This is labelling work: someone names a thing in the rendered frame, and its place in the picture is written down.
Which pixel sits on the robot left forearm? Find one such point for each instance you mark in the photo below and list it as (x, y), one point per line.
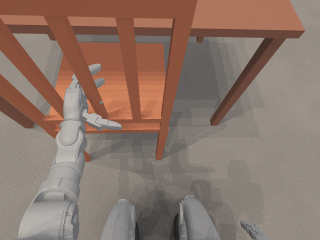
(63, 179)

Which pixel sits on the robot left shin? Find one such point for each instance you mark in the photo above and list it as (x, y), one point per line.
(131, 233)

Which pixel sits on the chair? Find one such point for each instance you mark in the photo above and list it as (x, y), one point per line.
(136, 93)

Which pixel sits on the right robot hand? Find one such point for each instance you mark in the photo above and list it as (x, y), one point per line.
(254, 231)

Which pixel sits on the robot right shin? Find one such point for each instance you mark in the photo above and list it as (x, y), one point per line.
(183, 230)

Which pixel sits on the robot shin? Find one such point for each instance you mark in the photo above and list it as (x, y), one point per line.
(183, 230)
(131, 233)

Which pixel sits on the left robot hand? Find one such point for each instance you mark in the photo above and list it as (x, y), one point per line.
(75, 100)

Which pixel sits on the table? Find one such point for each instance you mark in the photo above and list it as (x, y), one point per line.
(273, 20)

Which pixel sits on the left robot upper arm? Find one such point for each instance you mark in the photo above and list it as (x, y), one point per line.
(51, 220)

